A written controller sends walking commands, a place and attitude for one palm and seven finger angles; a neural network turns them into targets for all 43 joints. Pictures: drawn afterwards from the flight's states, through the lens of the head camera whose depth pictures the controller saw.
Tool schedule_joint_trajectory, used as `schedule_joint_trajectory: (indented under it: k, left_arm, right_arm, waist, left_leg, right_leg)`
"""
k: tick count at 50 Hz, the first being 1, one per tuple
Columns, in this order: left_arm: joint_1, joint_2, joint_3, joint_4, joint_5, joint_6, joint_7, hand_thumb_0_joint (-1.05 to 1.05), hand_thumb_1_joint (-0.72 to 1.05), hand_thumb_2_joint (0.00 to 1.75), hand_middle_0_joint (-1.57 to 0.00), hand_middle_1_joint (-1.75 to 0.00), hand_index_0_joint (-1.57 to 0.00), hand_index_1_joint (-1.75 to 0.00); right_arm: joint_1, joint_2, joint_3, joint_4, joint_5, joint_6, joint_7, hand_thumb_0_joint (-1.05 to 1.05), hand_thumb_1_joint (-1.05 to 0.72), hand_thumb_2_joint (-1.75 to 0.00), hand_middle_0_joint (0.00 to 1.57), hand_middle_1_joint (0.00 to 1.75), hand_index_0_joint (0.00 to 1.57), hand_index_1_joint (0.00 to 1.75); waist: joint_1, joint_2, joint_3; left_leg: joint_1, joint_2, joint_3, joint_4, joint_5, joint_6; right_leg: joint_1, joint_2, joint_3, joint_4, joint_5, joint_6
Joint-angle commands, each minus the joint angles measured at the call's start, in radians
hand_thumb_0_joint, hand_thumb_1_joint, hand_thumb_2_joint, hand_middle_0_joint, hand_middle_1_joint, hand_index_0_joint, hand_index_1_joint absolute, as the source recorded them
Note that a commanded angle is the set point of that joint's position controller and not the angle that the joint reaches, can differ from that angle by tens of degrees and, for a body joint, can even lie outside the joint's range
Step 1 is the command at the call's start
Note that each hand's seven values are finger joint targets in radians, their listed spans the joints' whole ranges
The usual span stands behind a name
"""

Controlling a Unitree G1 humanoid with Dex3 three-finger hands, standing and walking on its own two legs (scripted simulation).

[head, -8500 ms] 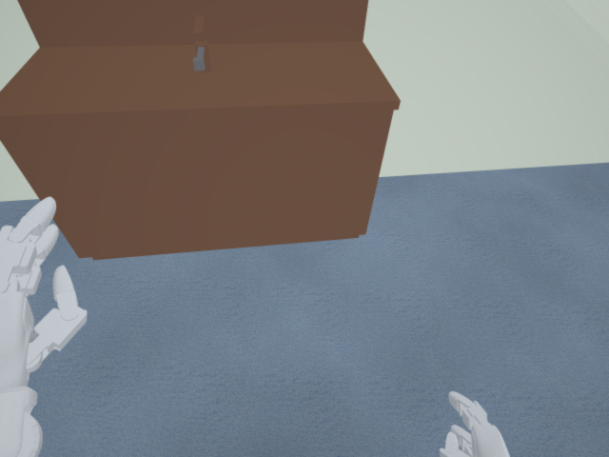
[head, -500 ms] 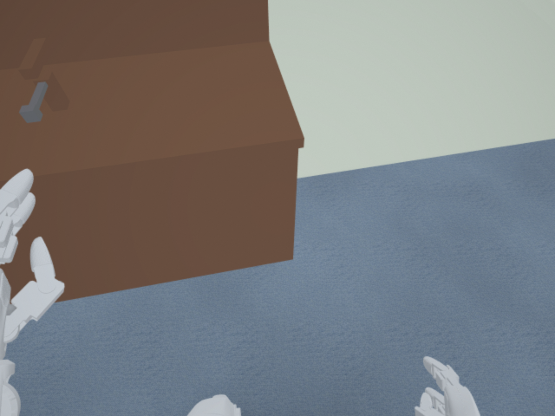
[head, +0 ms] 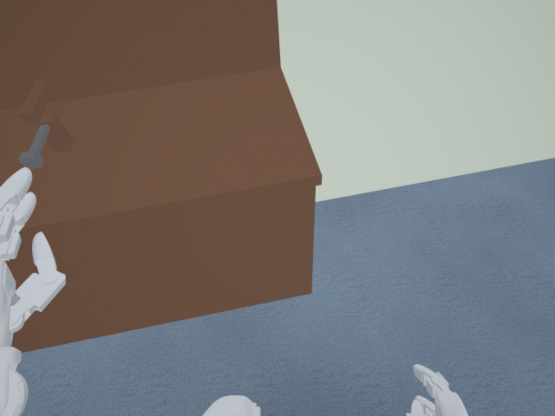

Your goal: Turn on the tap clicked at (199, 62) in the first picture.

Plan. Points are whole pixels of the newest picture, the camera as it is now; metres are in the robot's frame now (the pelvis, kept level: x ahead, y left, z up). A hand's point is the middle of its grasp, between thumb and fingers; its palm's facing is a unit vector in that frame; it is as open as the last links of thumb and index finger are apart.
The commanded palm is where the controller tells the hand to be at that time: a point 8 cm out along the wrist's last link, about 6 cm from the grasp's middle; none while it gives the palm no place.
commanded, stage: take the last steps up to it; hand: left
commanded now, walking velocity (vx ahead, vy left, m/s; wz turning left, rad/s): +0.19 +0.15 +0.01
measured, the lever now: (31, 160) +0.55 +0.56 +0.03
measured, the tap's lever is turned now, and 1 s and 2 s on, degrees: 0 0 0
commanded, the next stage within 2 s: come to a stop and stand still in 0.24 s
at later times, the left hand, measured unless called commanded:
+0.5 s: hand (54, 213) +0.30 +0.28 +0.18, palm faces +0.35 -0.82 -0.45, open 7.4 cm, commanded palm +0.24 +0.33 +0.19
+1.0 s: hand (23, 202) +0.31 +0.33 +0.18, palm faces +0.31 -0.87 -0.38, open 7.4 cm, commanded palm +0.24 +0.36 +0.19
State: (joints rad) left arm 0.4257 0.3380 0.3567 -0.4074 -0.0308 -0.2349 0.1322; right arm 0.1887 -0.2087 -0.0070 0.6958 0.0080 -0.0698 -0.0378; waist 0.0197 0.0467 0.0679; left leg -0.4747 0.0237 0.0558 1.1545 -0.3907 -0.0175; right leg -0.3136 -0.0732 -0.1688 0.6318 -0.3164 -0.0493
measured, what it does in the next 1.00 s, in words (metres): steps to the left: left foot, then right foot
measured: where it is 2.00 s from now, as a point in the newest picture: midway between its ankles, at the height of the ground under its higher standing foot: outside the picture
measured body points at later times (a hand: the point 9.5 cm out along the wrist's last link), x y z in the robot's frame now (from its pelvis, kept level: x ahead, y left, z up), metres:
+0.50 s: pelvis +0.07 +0.05 +0.00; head +0.10 +0.05 +0.45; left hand +0.27 +0.32 +0.21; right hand +0.24 -0.14 -0.10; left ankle +0.10 +0.17 -0.73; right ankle +0.09 -0.03 -0.73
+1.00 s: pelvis +0.05 +0.10 +0.01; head +0.08 +0.11 +0.46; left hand +0.29 +0.37 +0.20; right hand +0.20 -0.16 -0.06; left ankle +0.08 +0.18 -0.73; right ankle +0.09 -0.03 -0.73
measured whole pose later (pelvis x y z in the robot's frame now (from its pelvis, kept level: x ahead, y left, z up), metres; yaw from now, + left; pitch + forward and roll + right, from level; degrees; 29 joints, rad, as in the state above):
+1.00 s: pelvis +0.05 +0.10 +0.01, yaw -5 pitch -2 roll +0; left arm 0.33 0.40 0.40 -0.41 -0.05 -0.25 0.10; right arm 0.22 -0.24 -0.02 0.56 0.02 -0.15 0.01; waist 0.01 -0.04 0.09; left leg -0.24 -0.02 0.09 0.50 -0.23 0.06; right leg -0.28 -0.02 -0.03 0.50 -0.21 -0.01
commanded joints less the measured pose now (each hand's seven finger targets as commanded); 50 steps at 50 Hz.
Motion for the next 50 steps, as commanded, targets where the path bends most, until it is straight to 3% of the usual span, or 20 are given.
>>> schedule_joint_trajectory:
  k: [1, 6, 9, 11, 12, 13, 15, 18, 24, 28, 30, 34, 38, 39, 40, 41, 43, 45, 47, 50]
  left_arm:
    - [-0.036, 0.226, 0.131, -0.297, 0.016, -0.100, 0.030, 0.00, 0.90, 0.90, -0.20, -0.30, -0.20, -0.30]
    - [0.090, 0.223, 0.170, -0.325, 0.007, -0.085, 0.060, 0.00, 0.90, 0.90, -0.20, -0.30, -0.20, -0.30]
    - [0.035, 0.219, 0.164, -0.339, 0.006, -0.081, 0.063, 0.00, 0.90, 0.90, -0.20, -0.30, -0.20, -0.30]
    - [0.006, 0.205, 0.146, -0.328, 0.002, -0.089, 0.061, 0.00, 0.90, 0.90, -0.20, -0.30, -0.20, -0.30]
    - [-0.016, 0.195, 0.141, -0.324, -0.003, -0.092, 0.057, 0.00, 0.90, 0.90, -0.20, -0.30, -0.20, -0.30]
    - [0.015, 0.200, 0.143, -0.252, 0.002, -0.095, 0.050, 0.00, 0.90, 0.90, -0.20, -0.30, -0.20, -0.30]
    - [-0.014, 0.236, 0.159, -0.303, -0.002, -0.095, 0.044, 0.00, 0.90, 0.90, -0.20, -0.30, -0.20, -0.30]
    - [0.019, 0.179, 0.102, -0.355, -0.007, -0.073, 0.033, 0.00, 0.90, 0.90, -0.20, -0.30, -0.20, -0.30]
    - [0.027, 0.211, 0.141, -0.315, -0.011, -0.024, 0.047, 0.00, 0.90, 0.90, -0.20, -0.30, -0.20, -0.30]
    - [0.003, 0.181, 0.107, -0.231, -0.028, 0.005, 0.038, 0.00, 0.90, 0.90, -0.20, -0.30, -0.20, -0.30]
    - [-0.028, 0.198, 0.116, -0.242, -0.020, 0.006, 0.044, 0.00, 0.90, 0.90, -0.20, -0.30, -0.20, -0.30]
    - [0.006, 0.188, 0.109, -0.265, -0.004, 0.002, 0.049, 0.00, 0.90, 0.90, -0.20, -0.30, -0.20, -0.30]
    - [0.053, 0.201, 0.115, -0.318, -0.011, -0.004, 0.049, 0.00, 0.90, 0.90, -0.20, -0.30, -0.20, -0.30]
    - [-0.956, 0.949, 0.683, -0.460, 0.120, -0.089, 0.034, 0.00, 0.90, 0.90, -0.20, -0.30, -0.20, -0.30]
    - [-0.847, 0.701, 0.504, -0.144, 0.044, -0.059, 0.004, 0.00, 0.90, 0.90, -0.20, -0.30, -0.20, -0.30]
    - [-0.551, 0.362, 0.241, 0.057, 0.023, -0.054, -0.028, 0.00, 0.90, 0.90, -0.20, -0.30, -0.20, -0.30]
    - [-0.209, 0.185, 0.086, -0.022, -0.020, -0.074, -0.042, 0.00, 0.90, 0.90, -0.20, -0.30, -0.20, -0.30]
    - [-0.027, 0.087, -0.009, -0.125, -0.040, -0.070, -0.053, 0.00, 0.90, 0.90, -0.20, -0.30, -0.20, -0.30]
    - [-0.004, 0.155, 0.037, -0.241, -0.018, -0.070, -0.042, 0.00, 0.90, 0.90, -0.20, -0.30, -0.20, -0.30]
    - [-0.065, 0.303, 0.208, -0.258, 0.000, -0.078, -0.015, 0.00, 0.90, 0.90, -0.20, -0.30, -0.20, -0.30]
  right_arm:
    - [-0.086, -0.089, -0.038, -0.189, -0.005, -0.052, -0.011, 0.00, -0.90, -0.90, 0.20, 0.30, 0.20, 0.30]
    - [-0.065, -0.063, -0.044, -0.235, -0.014, -0.050, -0.013, 0.00, -0.90, -0.90, 0.20, 0.30, 0.20, 0.30]
    - [-0.040, -0.077, -0.060, -0.242, -0.010, -0.044, -0.021, 0.00, -0.90, -0.90, 0.20, 0.30, 0.20, 0.30]
    - [-0.021, -0.106, -0.072, -0.247, 0.001, -0.046, -0.031, 0.00, -0.90, -0.90, 0.20, 0.30, 0.20, 0.30]
    - [-0.022, -0.130, -0.080, -0.256, 0.009, -0.049, -0.026, 0.00, -0.90, -0.90, 0.20, 0.30, 0.20, 0.30]
    - [-0.017, -0.121, -0.080, -0.252, 0.009, -0.056, -0.025, 0.00, -0.90, -0.90, 0.20, 0.30, 0.20, 0.30]
    - [-0.037, -0.109, -0.075, -0.231, 0.003, -0.066, -0.028, 0.00, -0.90, -0.90, 0.20, 0.30, 0.20, 0.30]
    - [-0.037, -0.104, -0.058, -0.222, 0.008, -0.085, -0.011, 0.00, -0.90, -0.90, 0.20, 0.30, 0.20, 0.30]
    - [-0.049, -0.092, -0.011, -0.226, -0.003, -0.081, -0.021, 0.00, -0.90, -0.90, 0.20, 0.30, 0.20, 0.30]
    - [-0.027, -0.074, -0.013, -0.225, 0.000, -0.066, -0.012, 0.00, -0.90, -0.90, 0.20, 0.30, 0.20, 0.30]
    - [-0.047, -0.059, 0.003, -0.219, -0.001, -0.056, -0.016, 0.00, -0.90, -0.90, 0.20, 0.30, 0.20, 0.30]
    - [-0.068, -0.063, 0.006, -0.224, -0.009, -0.039, -0.034, 0.00, -0.90, -0.90, 0.20, 0.30, 0.20, 0.30]
    - [-0.082, -0.102, -0.011, -0.258, -0.008, -0.029, -0.043, 0.00, -0.90, -0.90, 0.20, 0.30, 0.20, 0.30]
    - [0.092, -0.122, -0.065, -0.214, -0.051, -0.099, -0.034, 0.00, -0.90, -0.90, 0.20, 0.30, 0.20, 0.30]
    - [0.040, -0.072, -0.052, -0.145, -0.008, -0.096, -0.022, 0.00, -0.90, -0.90, 0.20, 0.30, 0.20, 0.30]
    - [0.021, -0.079, -0.047, -0.192, -0.011, -0.126, -0.001, 0.00, -0.90, -0.90, 0.20, 0.30, 0.20, 0.30]
    - [0.012, -0.099, -0.041, -0.227, 0.018, -0.134, 0.031, 0.00, -0.90, -0.90, 0.20, 0.30, 0.20, 0.30]
    - [-0.012, -0.123, -0.055, -0.252, 0.028, -0.140, 0.057, 0.00, -0.90, -0.90, 0.20, 0.30, 0.20, 0.30]
    - [-0.056, -0.130, -0.039, -0.282, 0.016, -0.131, 0.061, 0.00, -0.90, -0.90, 0.20, 0.30, 0.20, 0.30]
    - [-0.061, -0.133, -0.026, -0.297, 0.010, -0.126, 0.037, 0.00, -0.90, -0.90, 0.20, 0.30, 0.20, 0.30]
  waist:
    - [-0.021, -0.142, -0.145]
    - [0.007, -0.203, -0.201]
    - [-0.018, -0.172, -0.201]
    - [-0.034, 0.027, -0.202]
    - [-0.029, 0.193, -0.203]
    - [-0.026, 0.217, -0.200]
    - [-0.021, 0.231, -0.192]
    - [-0.022, 0.148, -0.170]
    - [-0.018, 0.102, -0.188]
    - [-0.036, -0.222, -0.185]
    - [-0.030, -0.195, -0.181]
    - [-0.021, -0.174, -0.231]
    - [-0.010, 0.054, -0.213]
    - [0.046, -0.141, -0.027]
    - [0.003, -0.063, -0.120]
    - [0.001, -0.075, -0.212]
    - [0.017, 0.052, -0.241]
    - [0.024, 0.066, -0.223]
    - [0.032, 0.156, -0.144]
    - [0.031, 0.026, -0.103]
  left_leg:
    - [-0.118, 0.075, -0.046, -0.103, 0.051, -0.005]
    - [0.073, 0.009, 0.107, -0.503, 0.105, 0.008]
    - [0.229, -0.014, 0.131, -0.677, 0.206, 0.007]
    - [0.375, 0.094, 0.007, -0.752, 0.290, 0.062]
    - [0.454, 0.253, -0.216, -0.774, 0.472, 0.144]
    - [0.435, 0.336, -0.345, -0.830, 0.453, 0.219]
    - [0.429, 0.336, -0.329, -0.807, 0.417, 0.267]
    - [0.328, 0.258, -0.155, -0.791, 0.517, 0.200]
    - [0.219, 0.225, -0.061, -0.714, 0.440, 0.077]
    - [0.157, 0.010, 0.015, -0.466, 0.063, -0.023]
    - [0.109, 0.003, -0.034, -0.412, -0.055, -0.016]
    - [0.170, -0.005, -0.014, -0.642, 0.127, -0.005]
    - [0.271, 0.141, -0.129, -0.760, 0.492, 0.036]
    - [0.033, 0.074, -0.015, -0.504, 0.339, 0.051]
    - [0.138, -0.024, -0.008, -0.469, 0.158, 0.015]
    - [0.183, -0.033, -0.067, -0.523, 0.081, 0.006]
    - [0.254, -0.030, -0.011, -0.691, 0.201, 0.020]
    - [0.314, 0.052, -0.095, -0.770, 0.351, 0.044]
    - [0.179, 0.130, -0.184, -0.875, 0.244, 0.074]
    - [0.067, 0.131, -0.185, -0.926, 0.007, 0.079]
  right_leg:
    - [0.207, -0.287, 0.238, -0.273, 0.525, -0.082]
    - [0.258, -0.245, 0.172, -0.216, 0.559, -0.068]
    - [0.192, -0.208, 0.165, -0.147, 0.378, -0.029]
    - [0.052, -0.108, 0.105, 0.064, 0.196, 0.027]
    - [-0.125, -0.003, 0.041, 0.242, -0.151, 0.070]
    - [-0.203, 0.034, 0.068, 0.414, -0.350, 0.068]
    - [-0.263, -0.015, 0.120, 0.457, -0.283, 0.070]
    - [-0.137, 0.001, 0.079, 0.262, -0.150, 0.077]
    - [0.174, 0.037, 0.083, -0.179, 0.120, 0.072]
    - [0.150, -0.207, 0.409, -0.277, 0.546, -0.071]
    - [0.178, -0.234, 0.394, -0.270, 0.616, -0.088]
    - [0.287, -0.139, 0.245, -0.183, 0.654, -0.028]
    - [0.179, -0.009, 0.176, -0.151, 0.306, 0.043]
    - [0.108, -0.039, 0.302, -0.301, 0.419, 0.102]
    - [0.121, -0.178, 0.386, -0.304, 0.507, -0.101]
    - [0.167, -0.212, 0.445, -0.258, 0.630, -0.123]
    - [0.252, -0.116, 0.304, -0.237, 0.448, -0.023]
    - [0.198, -0.025, 0.221, -0.194, 0.225, 0.015]
    - [0.175, 0.036, 0.159, -0.100, 0.080, 0.029]
    - [0.214, 0.049, 0.147, -0.096, 0.047, 0.032]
